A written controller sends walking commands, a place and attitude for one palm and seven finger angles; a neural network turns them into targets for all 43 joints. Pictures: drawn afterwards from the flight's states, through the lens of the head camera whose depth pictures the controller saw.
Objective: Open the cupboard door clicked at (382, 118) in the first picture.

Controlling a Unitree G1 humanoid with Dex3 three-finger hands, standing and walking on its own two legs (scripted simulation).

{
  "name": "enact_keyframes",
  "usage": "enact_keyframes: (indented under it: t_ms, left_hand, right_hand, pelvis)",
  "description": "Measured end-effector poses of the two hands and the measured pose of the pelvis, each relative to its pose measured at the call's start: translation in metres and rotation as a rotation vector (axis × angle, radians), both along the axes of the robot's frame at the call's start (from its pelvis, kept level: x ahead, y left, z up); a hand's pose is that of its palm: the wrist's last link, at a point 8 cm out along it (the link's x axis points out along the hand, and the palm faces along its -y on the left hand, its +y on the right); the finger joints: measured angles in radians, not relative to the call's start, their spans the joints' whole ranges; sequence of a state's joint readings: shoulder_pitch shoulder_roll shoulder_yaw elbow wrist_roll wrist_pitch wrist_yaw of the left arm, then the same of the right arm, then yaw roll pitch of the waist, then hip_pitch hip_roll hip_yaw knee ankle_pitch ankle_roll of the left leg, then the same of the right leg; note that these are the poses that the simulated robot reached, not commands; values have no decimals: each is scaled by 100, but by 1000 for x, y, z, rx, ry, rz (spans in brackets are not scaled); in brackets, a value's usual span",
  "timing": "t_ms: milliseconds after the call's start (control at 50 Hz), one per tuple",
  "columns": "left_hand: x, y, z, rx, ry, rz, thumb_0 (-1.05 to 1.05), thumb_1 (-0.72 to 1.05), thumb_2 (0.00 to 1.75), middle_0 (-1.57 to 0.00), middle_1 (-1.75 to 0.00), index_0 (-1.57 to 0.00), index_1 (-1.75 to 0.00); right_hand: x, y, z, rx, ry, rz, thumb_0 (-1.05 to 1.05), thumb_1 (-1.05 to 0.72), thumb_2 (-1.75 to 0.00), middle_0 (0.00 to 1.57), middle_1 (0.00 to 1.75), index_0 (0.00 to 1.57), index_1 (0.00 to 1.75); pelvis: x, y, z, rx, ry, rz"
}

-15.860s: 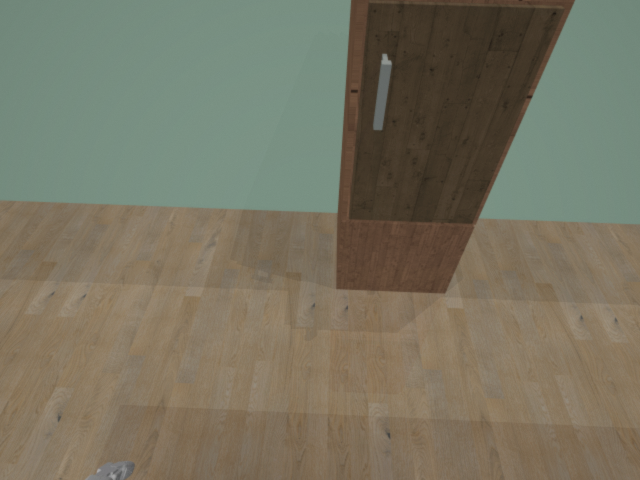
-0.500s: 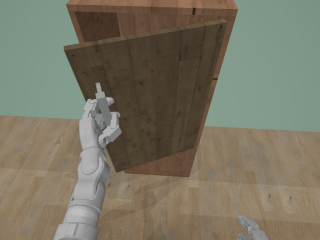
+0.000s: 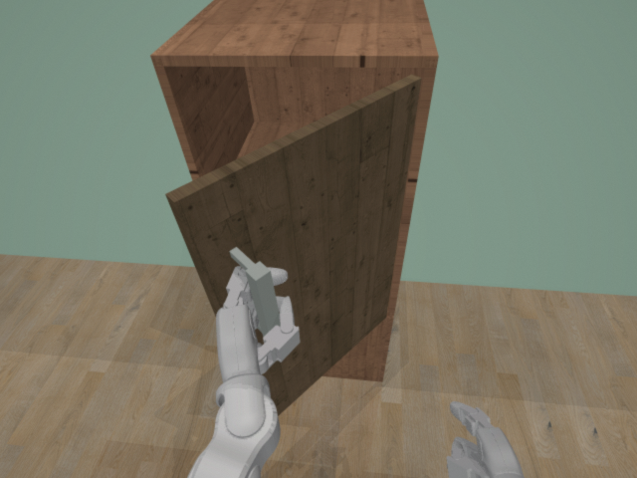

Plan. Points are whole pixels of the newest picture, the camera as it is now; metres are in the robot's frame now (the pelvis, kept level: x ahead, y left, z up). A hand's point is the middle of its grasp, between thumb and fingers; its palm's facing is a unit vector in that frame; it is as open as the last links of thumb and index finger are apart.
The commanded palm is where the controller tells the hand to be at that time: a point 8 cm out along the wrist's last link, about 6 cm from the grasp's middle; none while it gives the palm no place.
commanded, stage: open thumb and fingers to let go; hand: left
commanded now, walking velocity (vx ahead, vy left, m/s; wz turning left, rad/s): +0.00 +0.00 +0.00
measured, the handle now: (257, 300) +0.32 +0.09 +0.09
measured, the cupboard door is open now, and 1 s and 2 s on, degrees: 49 47 50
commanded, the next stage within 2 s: slide the hand sideways off the handle in 0.78 s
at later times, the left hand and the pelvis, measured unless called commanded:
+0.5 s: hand (277, 315) +0.29 +0.06 +0.09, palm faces +0.29 -0.96 -0.02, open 12.8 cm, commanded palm +0.24 +0.10 +0.09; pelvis +0.01 +0.00 +0.00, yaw +0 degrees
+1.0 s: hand (272, 342) +0.26 +0.06 +0.08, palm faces +0.00 -1.00 -0.05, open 16.0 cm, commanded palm +0.23 +0.10 +0.09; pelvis -0.01 +0.02 +0.00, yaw +0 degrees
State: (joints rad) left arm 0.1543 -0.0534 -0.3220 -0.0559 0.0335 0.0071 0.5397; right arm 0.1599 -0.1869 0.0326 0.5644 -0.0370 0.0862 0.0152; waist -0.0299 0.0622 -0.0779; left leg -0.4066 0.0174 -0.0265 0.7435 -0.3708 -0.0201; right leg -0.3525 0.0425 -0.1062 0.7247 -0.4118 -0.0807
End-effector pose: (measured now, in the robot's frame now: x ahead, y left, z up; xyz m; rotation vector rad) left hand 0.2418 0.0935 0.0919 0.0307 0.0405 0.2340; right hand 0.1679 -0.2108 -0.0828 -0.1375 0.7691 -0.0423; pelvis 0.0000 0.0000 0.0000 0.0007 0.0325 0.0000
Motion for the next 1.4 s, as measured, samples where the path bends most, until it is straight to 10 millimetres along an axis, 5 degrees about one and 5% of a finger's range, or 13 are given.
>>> enact_keyframes:
  t_ms: [180, 460, 580, 880, 1100, 1400]
  left_hand:
    - [15, 5, 0, -21, -4, 104, 1, 54, 75, -37, -132, -40, -132]
    - [15, 11, -3, -17, -21, 75, 0, -23, 42, -32, -123, -33, -123]
    - [12, 16, -2, -19, -18, 54, 0, -41, 34, -29, -109, -30, -109]
    - [5, 18, -3, -12, -21, -10, -1, -50, 31, -26, -52, -25, -54]
    - [-17, 19, -5, -4, -57, -462, -1, -50, 30, -19, -35, -11, -37]
    - [-25, 19, -4, -25, -57, -410, -1, -51, 30, -20, -33, -19, -33]
  right_hand:
    - [-4, -16, -5, -37, 53, 6, 1, -91, -90, 20, 30, 20, 30]
    - [2, -10, -6, -33, 56, -3, 1, -91, -90, 20, 30, 20, 30]
    - [6, 0, -2, -19, 33, -5, 1, -91, -90, 20, 30, 20, 30]
    - [6, 20, 1, -5, -9, 11, 1, -91, -90, 20, 30, 20, 30]
    - [-19, 21, -3, -2, -28, -6, 1, -91, -90, 20, 30, 20, 30]
    - [-28, 22, 8, 4, -67, -20, 1, -90, -90, 20, 30, 20, 30]
  pelvis:
    - [-2, -11, 3, 13, 22, 7]
    - [6, -5, 2, 14, 34, 6]
    - [9, 2, 2, 12, 35, -3]
    - [1, 17, -3, -3, 24, -11]
    - [-12, 26, -6, -2, 12, -9]
    - [-17, 24, -4, 6, 5, -42]
